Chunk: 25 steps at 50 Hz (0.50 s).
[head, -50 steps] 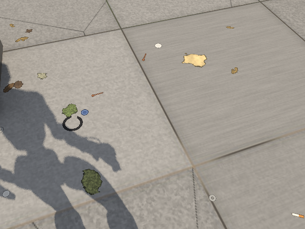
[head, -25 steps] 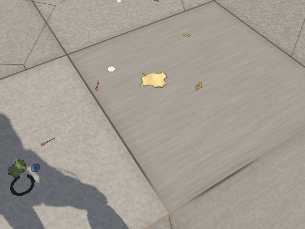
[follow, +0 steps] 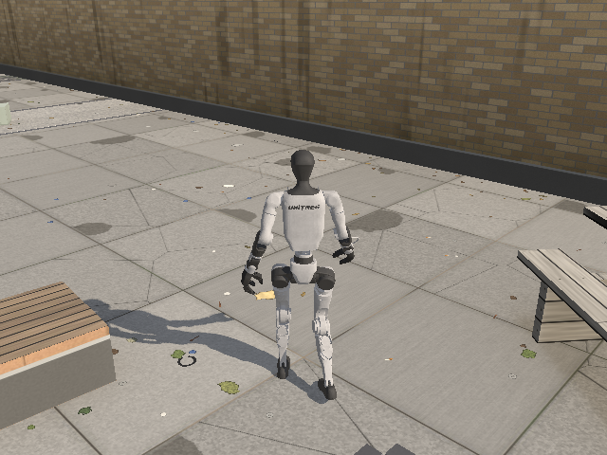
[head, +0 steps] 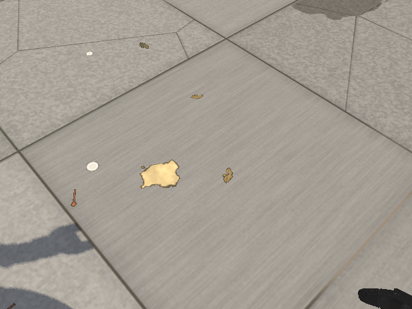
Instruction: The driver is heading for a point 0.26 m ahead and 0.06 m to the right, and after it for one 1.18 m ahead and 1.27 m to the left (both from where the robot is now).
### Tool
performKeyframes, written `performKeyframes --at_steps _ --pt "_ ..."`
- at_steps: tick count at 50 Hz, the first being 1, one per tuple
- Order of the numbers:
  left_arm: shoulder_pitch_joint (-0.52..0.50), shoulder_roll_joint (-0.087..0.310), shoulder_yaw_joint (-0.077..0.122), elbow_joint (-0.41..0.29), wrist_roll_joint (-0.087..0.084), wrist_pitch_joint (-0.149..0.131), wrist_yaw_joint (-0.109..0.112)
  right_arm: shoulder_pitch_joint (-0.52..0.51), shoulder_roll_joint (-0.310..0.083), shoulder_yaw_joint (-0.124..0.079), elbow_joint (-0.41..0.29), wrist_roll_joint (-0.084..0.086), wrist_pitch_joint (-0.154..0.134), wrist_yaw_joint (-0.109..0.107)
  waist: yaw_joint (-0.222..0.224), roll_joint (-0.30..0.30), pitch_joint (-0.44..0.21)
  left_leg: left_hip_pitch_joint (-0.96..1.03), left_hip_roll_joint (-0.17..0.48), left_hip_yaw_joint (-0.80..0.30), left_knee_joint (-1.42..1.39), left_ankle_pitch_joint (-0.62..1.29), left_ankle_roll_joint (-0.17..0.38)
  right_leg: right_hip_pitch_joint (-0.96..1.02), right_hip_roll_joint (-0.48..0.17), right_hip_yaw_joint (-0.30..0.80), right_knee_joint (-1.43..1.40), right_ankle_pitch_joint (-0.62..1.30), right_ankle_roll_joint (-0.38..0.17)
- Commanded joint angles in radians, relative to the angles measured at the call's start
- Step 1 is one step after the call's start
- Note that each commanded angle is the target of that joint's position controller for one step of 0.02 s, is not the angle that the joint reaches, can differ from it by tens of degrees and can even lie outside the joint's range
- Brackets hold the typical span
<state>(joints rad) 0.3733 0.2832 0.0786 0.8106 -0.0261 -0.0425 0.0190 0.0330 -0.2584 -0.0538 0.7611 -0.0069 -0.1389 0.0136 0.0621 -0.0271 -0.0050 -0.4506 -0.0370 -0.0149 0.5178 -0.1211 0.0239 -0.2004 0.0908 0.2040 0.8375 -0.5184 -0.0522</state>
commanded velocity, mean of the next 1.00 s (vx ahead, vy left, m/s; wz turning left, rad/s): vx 0.50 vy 0.00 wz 0.27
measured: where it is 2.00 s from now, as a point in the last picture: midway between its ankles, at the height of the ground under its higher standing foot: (178, 234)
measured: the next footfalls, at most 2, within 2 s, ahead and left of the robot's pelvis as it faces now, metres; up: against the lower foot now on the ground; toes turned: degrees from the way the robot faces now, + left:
right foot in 0.42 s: +0.36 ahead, -0.15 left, +0.00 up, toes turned +3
left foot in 0.94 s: +0.58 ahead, +0.17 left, +0.00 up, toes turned +22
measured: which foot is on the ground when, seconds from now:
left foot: down 0.00-0.42, up 0.44-0.92, down 0.94-1.00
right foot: up 0.00-0.40, down 0.42-0.92, up 0.94-1.00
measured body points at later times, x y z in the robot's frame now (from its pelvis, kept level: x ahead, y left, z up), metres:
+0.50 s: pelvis +0.25 -0.04 +0.01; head +0.28 -0.04 +0.45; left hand +0.46 +0.21 -0.06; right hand +0.25 -0.32 -0.13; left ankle +0.11 +0.10 -0.67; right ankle +0.32 -0.15 -0.73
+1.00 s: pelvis +0.48 +0.06 -0.01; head +0.52 +0.09 +0.44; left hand +0.43 +0.35 -0.13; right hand +0.76 -0.12 -0.09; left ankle +0.54 +0.16 -0.72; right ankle +0.37 -0.15 -0.64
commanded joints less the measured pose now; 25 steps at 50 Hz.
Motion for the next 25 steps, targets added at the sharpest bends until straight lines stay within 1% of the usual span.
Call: performKeyframes --at_steps 1,2,3,4,5,6,7,9,11,13,16,17,18,19,20,21,22,23,24,25 --pt "-0.004 0.153 0.017 -0.101 -0.013 -0.021 0.0 0.262 -0.135 -0.048 -0.009 0.011 0.011 -0.007 -0.15 0.169 -0.151 0.671 0.422 -0.591 -0.214 -0.328 0.189 -0.62 -0.099 -0.022 0.465 0.036 0.016" --pt "-0.056 0.141 0.019 -0.112 -0.002 -0.015 0.002 0.208 -0.121 -0.039 -0.016 0.002 0.018 -0.007 -0.13 0.095 -0.08 0.54 0.376 -0.455 -0.234 -0.207 0.159 -0.579 -0.136 -0.053 0.445 0.114 0.023" --pt "-0.091 0.118 0.018 -0.122 0.012 -0.017 0.0 0.19 -0.101 -0.031 -0.003 -0.003 0.022 -0.002 -0.116 0.089 -0.027 0.44 0.329 -0.382 -0.259 -0.11 0.156 -0.55 -0.154 -0.055 0.391 0.162 0.023" --pt "-0.085 0.088 0.015 -0.125 0.011 -0.017 -0.006 0.19 -0.09 -0.024 0.01 -0.011 0.021 0.001 -0.092 0.11 -0.008 0.373 0.292 -0.318 -0.285 -0.052 0.153 -0.499 -0.17 -0.058 0.351 0.184 0.018" --pt "-0.075 0.064 0.01 -0.126 0.007 -0.017 -0.01 0.197 -0.088 -0.024 0.022 -0.009 0.019 0.005 -0.079 0.13 -0.004 0.34 0.27 -0.281 -0.307 -0.014 0.162 -0.469 -0.172 -0.076 0.315 0.19 0.017" --pt "-0.073 0.046 0.005 -0.13 0.009 -0.017 -0.012 0.205 -0.095 -0.025 0.032 -0.001 0.016 0.008 -0.068 0.133 -0.005 0.327 0.263 -0.258 -0.321 0.035 0.181 -0.46 -0.176 -0.1 0.277 0.19 0.02" --pt "-0.092 0.039 0.002 -0.14 0.017 -0.019 -0.013 0.21 -0.11 -0.028 0.038 0.008 0.015 0.009 -0.063 0.127 0.001 0.322 0.264 -0.244 -0.336 0.087 0.2 -0.469 -0.186 -0.121 0.225 0.208 0.027" --pt "-0.168 0.028 -0.008 -0.169 0.029 -0.029 -0.014 0.22 -0.143 -0.036 0.044 0.02 0.02 0.005 -0.074 0.108 0.008 0.322 0.262 -0.215 -0.353 0.169 0.216 -0.479 -0.194 -0.147 0.087 0.279 0.044" --pt "-0.243 0.013 -0.018 -0.186 0.027 -0.04 -0.021 0.241 -0.162 -0.042 0.052 0.026 0.03 -0.001 -0.093 0.101 0.011 0.306 0.233 -0.167 -0.353 0.19 0.199 -0.431 -0.179 -0.163 -0.066 0.384 0.055" --pt "-0.303 0.014 -0.021 -0.196 0.018 -0.046 -0.029 0.276 -0.179 -0.045 0.062 0.032 0.039 -0.005 -0.113 0.108 0.016 0.285 0.215 -0.139 -0.343 0.178 0.183 -0.36 -0.147 -0.178 -0.183 0.469 0.067" --pt "-0.381 0.036 -0.017 -0.22 0.007 -0.056 -0.04 0.34 -0.182 -0.044 0.084 0.039 0.053 -0.008 -0.135 0.125 0.023 0.309 0.238 -0.176 -0.308 0.131 0.173 -0.304 -0.118 -0.178 -0.278 0.495 0.069" --pt "-0.391 0.048 -0.013 -0.227 0.005 -0.061 -0.043 0.348 -0.183 -0.044 0.087 0.041 0.057 -0.01 -0.129 0.132 0.023 0.322 0.249 -0.2 -0.289 0.107 0.164 -0.281 -0.115 -0.17 -0.308 0.48 0.061" --pt "-0.379 0.064 -0.007 -0.227 0.004 -0.066 -0.045 0.348 -0.19 -0.046 0.088 0.042 0.062 -0.013 -0.112 0.14 0.019 0.329 0.259 -0.222 -0.266 0.086 0.152 -0.239 -0.112 -0.165 -0.341 0.464 0.051" --pt "-0.341 0.077 0.001 -0.216 0.005 -0.07 -0.044 0.337 -0.195 -0.047 0.088 0.044 0.067 -0.017 -0.081 0.142 0.006 0.32 0.255 -0.224 -0.229 0.087 0.137 -0.164 -0.108 -0.171 -0.38 0.465 0.037" --pt "-0.261 0.104 0.016 -0.19 0.01 -0.072 -0.037 0.337 -0.183 -0.042 0.086 0.04 0.069 -0.019 -0.041 0.134 -0.034 0.292 0.222 -0.207 -0.151 0.141 0.115 -0.028 -0.1 -0.182 -0.406 0.453 0.016" --pt "-0.132 0.15 0.036 -0.166 0.024 -0.073 -0.026 0.324 -0.142 -0.028 0.073 0.03 0.065 -0.017 0.023 0.103 -0.122 0.202 0.163 -0.162 0.034 0.128 0.079 0.181 -0.177 -0.12 -0.391 0.456 -0.025" --pt "0.041 0.232 0.056 -0.148 0.037 -0.065 -0.013 0.321 -0.06 -0.001 0.036 -0.003 0.06 -0.019 0.079 -0.082 -0.276 0.004 0.073 -0.072 0.37 -0.186 0.03 0.448 -0.397 0.094 -0.367 0.486 -0.081" --pt "0.056 0.256 0.058 -0.132 0.045 -0.053 -0.023 0.432 -0.036 0.006 0.011 0.038 0.043 -0.019 0.019 -0.343 -0.345 -0.274 0.01 -0.068 0.614 -0.5 0.01 0.574 -0.551 0.486 -0.495 0.248 -0.215" --pt "0.014 0.159 0.036 -0.137 0.033 -0.054 -0.027 0.391 -0.139 -0.02 0.033 0.056 0.046 -0.022 0.03 -0.185 -0.224 -0.351 0.072 -0.119 0.728 -0.437 0.006 0.474 -0.507 0.441 -0.535 0.117 -0.194" --pt "-0.038 0.107 0.019 -0.14 0.023 -0.057 -0.028 0.324 -0.162 -0.03 0.021 0.054 0.052 -0.021 0.023 -0.131 -0.118 -0.366 0.101 -0.107 0.735 -0.341 0.01 0.361 -0.463 0.284 -0.552 0.144 -0.157"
